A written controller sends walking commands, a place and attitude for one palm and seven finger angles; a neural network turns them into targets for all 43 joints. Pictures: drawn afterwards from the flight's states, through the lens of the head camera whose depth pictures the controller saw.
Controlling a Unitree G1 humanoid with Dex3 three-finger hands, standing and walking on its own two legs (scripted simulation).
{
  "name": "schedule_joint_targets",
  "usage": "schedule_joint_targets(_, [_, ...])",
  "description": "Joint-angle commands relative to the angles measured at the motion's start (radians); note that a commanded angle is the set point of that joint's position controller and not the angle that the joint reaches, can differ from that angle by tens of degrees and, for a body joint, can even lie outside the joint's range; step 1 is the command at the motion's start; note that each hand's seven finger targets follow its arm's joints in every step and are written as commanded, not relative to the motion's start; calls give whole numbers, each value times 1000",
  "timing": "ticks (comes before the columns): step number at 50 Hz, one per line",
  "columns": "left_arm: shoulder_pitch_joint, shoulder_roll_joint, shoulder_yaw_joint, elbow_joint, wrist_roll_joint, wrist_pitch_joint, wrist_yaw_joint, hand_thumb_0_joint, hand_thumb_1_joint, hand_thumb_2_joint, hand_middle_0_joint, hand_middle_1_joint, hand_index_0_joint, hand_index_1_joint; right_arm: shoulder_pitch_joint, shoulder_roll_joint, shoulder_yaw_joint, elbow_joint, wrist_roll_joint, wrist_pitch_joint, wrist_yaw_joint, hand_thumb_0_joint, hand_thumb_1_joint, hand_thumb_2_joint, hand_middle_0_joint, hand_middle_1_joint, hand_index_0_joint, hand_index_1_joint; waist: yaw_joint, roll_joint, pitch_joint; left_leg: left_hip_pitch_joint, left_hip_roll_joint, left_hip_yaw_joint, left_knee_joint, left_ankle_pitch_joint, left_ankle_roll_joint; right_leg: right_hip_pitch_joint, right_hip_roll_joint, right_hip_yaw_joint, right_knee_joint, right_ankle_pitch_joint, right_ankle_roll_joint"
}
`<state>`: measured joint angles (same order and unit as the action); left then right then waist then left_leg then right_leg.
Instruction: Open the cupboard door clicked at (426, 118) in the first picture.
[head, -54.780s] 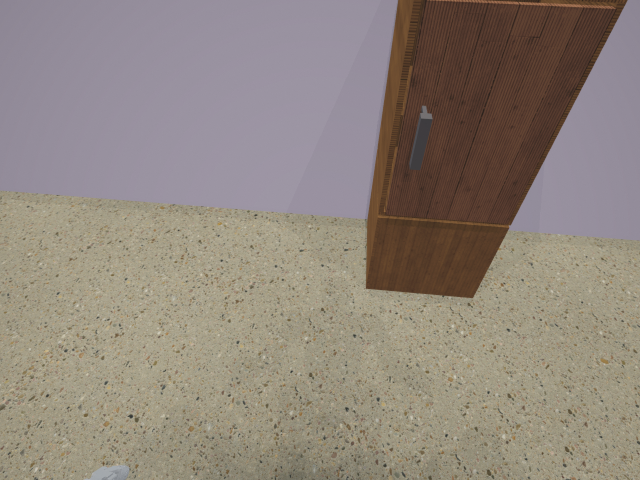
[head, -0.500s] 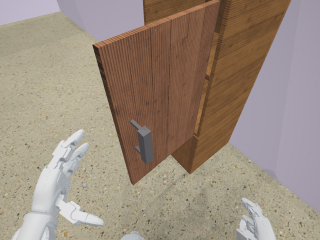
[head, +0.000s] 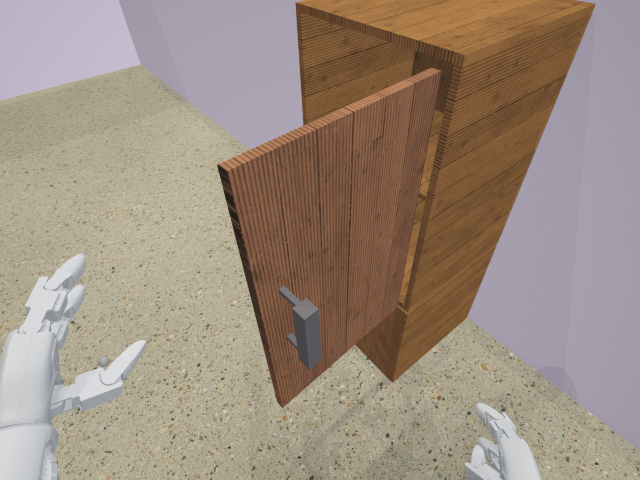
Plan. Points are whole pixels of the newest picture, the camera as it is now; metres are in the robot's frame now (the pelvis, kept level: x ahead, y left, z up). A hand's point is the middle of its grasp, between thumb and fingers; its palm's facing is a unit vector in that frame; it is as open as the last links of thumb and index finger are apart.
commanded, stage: draw the hand back to the body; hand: left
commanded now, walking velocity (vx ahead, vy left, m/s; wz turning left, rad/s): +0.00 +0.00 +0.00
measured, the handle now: (298, 326) +0.36 +0.08 -0.04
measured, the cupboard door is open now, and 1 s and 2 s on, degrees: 94 94 94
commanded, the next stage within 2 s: step back with the hand held close in 0.54 s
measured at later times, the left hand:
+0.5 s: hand (86, 345) +0.20 +0.25 +0.15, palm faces +0.44 -0.81 -0.40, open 7.5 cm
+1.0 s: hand (76, 349) +0.19 +0.25 +0.16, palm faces +0.31 -0.78 -0.55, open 7.4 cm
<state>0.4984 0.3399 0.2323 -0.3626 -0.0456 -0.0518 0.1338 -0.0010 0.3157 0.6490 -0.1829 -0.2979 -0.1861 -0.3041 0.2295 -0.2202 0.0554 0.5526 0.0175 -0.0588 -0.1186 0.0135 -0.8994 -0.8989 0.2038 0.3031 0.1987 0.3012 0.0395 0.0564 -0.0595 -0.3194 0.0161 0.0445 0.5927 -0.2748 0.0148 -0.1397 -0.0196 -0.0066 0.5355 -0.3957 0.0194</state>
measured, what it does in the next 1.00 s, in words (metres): stands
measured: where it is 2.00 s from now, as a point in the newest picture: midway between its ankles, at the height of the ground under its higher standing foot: outside the picture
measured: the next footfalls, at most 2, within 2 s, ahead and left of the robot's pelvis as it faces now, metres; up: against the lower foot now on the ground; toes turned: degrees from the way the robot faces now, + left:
left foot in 1.60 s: -0.03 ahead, +0.10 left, +0.00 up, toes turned +3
right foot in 1.94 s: -0.36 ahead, -0.11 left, +0.00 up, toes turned -3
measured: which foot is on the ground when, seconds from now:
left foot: down 0.00-1.00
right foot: down 0.00-1.00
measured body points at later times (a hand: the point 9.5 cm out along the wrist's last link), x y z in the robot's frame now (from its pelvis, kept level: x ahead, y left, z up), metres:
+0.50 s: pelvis +0.00 -0.01 +0.01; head -0.01 -0.03 +0.46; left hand +0.17 +0.29 +0.18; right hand +0.18 -0.24 -0.08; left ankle +0.02 +0.11 -0.73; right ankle -0.07 -0.13 -0.73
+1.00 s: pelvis -0.02 +0.00 +0.01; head +0.00 -0.03 +0.46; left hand +0.17 +0.29 +0.19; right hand +0.15 -0.26 -0.08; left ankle +0.02 +0.11 -0.73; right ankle -0.07 -0.13 -0.73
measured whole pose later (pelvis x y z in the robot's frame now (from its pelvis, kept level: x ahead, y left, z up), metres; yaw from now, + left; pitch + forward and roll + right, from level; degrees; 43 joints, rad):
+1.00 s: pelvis -0.02 +0.00 +0.01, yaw -2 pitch +0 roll -1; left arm 0.56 0.42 0.39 -0.43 -0.06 -0.13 0.10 0.01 0.88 0.90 -0.21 -0.30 -0.21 -0.30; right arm 0.15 -0.24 -0.01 0.56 0.02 0.04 -0.10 0.01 -0.90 -0.90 0.20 0.30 0.20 0.30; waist 0.00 0.07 0.04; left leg -0.29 0.04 0.07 0.45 -0.17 0.01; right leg -0.13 0.00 0.02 0.40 -0.28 0.02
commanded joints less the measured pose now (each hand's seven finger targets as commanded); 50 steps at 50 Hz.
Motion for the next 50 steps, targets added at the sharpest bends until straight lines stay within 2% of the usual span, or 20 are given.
schedule_joint_targets(1, [-96,192,181,-192,-7,-65,21,0,655,795,-191,-300,-191,-300,-137,-112,-54,-145,-9,-61,-1,0,-900,-900,200,300,200,300,13,-13,-28,211,15,-23,-131,219,8,-111,33,-43,-139,303,-26])
schedule_joint_targets(5, [-121,202,213,-244,-8,-77,21,0,795,855,-196,-300,-196,-300,-136,-108,-57,-131,-10,-69,6,0,-900,-900,200,300,200,300,15,44,-61,258,16,-18,-143,296,5,-74,31,-43,-144,355,-27])
schedule_joint_targets(8, [-139,229,251,-263,-11,-83,25,0,900,900,-200,-300,-200,-300,-142,-110,-62,-120,-12,-79,10,0,-900,-900,200,300,200,300,19,45,-66,272,15,-13,-152,312,5,-56,30,-42,-158,376,-26])
schedule_joint_targets(11, [-64,141,192,-123,-20,-59,7,0,900,900,-200,-300,-200,-300,-143,-114,-68,-111,-11,-66,18,0,-900,-900,200,300,200,300,12,-56,12,255,17,-5,-166,275,9,-71,34,-45,-187,364,-19])
schedule_joint_targets(12, [-74,132,178,-124,-22,-58,1,0,900,900,-200,-300,-200,-300,-144,-117,-70,-114,-9,-62,21,0,-900,-900,200,300,200,300,7,-64,25,259,18,0,-171,261,11,-77,32,-43,-192,360,-15])
schedule_joint_targets(16, [-144,192,218,-165,-14,-68,4,0,900,900,-200,-300,-200,-300,-152,-121,-77,-110,-16,-57,17,0,-900,-900,200,300,200,300,16,-39,-21,278,10,4,-179,256,14,-44,30,-35,-204,360,-18])
schedule_joint_targets(19, [-156,211,228,-244,-10,-83,10,0,900,900,-200,-300,-200,-300,-160,-112,-74,-113,-17,-70,15,0,-900,-900,200,300,200,300,22,19,-73,311,4,7,-173,297,15,-23,27,-32,-197,400,-20])
schedule_joint_targets(23, [-144,215,232,-260,-8,-87,16,0,900,900,-200,-300,-200,-300,-164,-106,-69,-101,-18,-85,13,0,-900,-900,200,300,200,300,20,52,-35,308,1,9,-172,295,9,-33,28,-34,-211,401,-21])
schedule_joint_targets(25, [-128,202,227,-233,-11,-84,15,0,900,900,-200,-300,-200,-300,-160,-106,-70,-97,-19,-85,14,0,-900,-900,200,300,200,300,20,41,-13,302,3,10,-178,290,7,-37,31,-36,-216,392,-21])
schedule_joint_targets(28, [-108,186,226,-173,-20,-81,8,0,900,900,-200,-300,-200,-300,-161,-108,-75,-95,-16,-79,14,0,-900,-900,200,300,200,300,18,-30,26,287,6,14,-188,250,9,-51,33,-35,-231,364,-15])
schedule_joint_targets(32, [-120,173,215,-140,-24,-84,-3,0,900,900,-200,-300,-200,-300,-167,-110,-79,-94,-15,-70,15,0,-900,-900,200,300,200,300,16,-45,44,290,5,20,-194,233,13,-57,31,-28,-248,353,-10])
schedule_joint_targets(33, [-178,211,231,-303,-24,-106,-1,0,900,900,-200,-300,-200,-300,-180,-109,-80,-113,-15,-81,17,0,-900,-900,200,300,200,300,25,1,-27,319,0,16,-186,252,16,-29,27,-22,-242,376,-12])
schedule_joint_targets(34, [-209,319,331,-312,-14,-140,2,0,900,900,-200,-300,-200,-300,-163,-128,-76,-120,-14,-58,17,0,-900,-900,200,300,200,300,-30,-22,70,269,15,23,-128,227,27,-145,-17,25,-290,447,-7])
schedule_joint_targets(35, [-137,263,286,-257,-10,-146,-8,0,900,900,-200,-300,-200,-300,-171,-121,-79,-101,-20,-41,16,0,-900,-900,200,300,200,300,-31,-53,45,255,12,11,-113,234,27,-127,-33,20,-276,490,-4])
schedule_joint_targets(36, [-127,276,291,-255,-9,-145,-8,0,900,900,-200,-300,-200,-300,-179,-122,-81,-109,-20,-31,17,0,-900,-900,200,300,200,300,-28,-44,52,240,7,8,-108,250,25,-123,-42,26,-272,536,-5])
schedule_joint_targets(37, [-92,237,267,-239,-9,-144,-12,0,900,900,-200,-300,-200,-300,-175,-116,-83,-114,-18,-24,17,0,-900,-900,200,300,200,300,-32,-53,35,248,12,15,-108,274,21,-116,-43,23,-258,566,-3])
schedule_joint_targets(39, [-41,226,264,-243,-8,-149,-10,0,900,900,-200,-300,-200,-300,-159,-124,-91,-121,-17,-9,16,0,-900,-900,200,300,200,300,-33,1,-16,267,23,18,-124,342,19,-93,-35,11,-223,580,0])
schedule_joint_targets(41, [10,241,290,-230,-12,-151,-8,0,900,900,-200,-300,-200,-300,-154,-127,-96,-127,-16,5,16,0,-900,-900,200,300,200,300,-28,0,-59,277,33,13,-125,449,18,-65,-23,-4,-194,613,4])
schedule_joint_targets(44, [27,258,307,-240,-18,-146,-6,0,900,900,-200,-300,-200,-300,-157,-126,-104,-147,-8,31,15,0,-900,-900,200,300,200,300,-33,-53,-100,294,46,23,-120,506,15,-63,-14,-4,-175,655,10])
schedule_joint_targets(50, [68,276,322,-258,-25,-136,9,0,900,900,-200,-300,-200,-300,-164,-124,-107,-169,-3,54,11,0,-900,-900,200,300,200,300,-33,-60,-105,242,51,26,-131,464,11,-64,-6,-2,-159,614,14])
